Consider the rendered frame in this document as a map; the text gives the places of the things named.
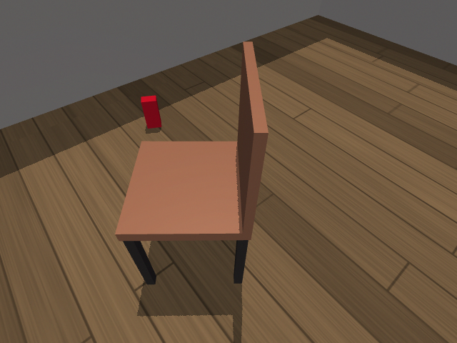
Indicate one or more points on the carton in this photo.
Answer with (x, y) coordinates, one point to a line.
(151, 111)

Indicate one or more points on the chair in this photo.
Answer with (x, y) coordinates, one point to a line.
(199, 190)

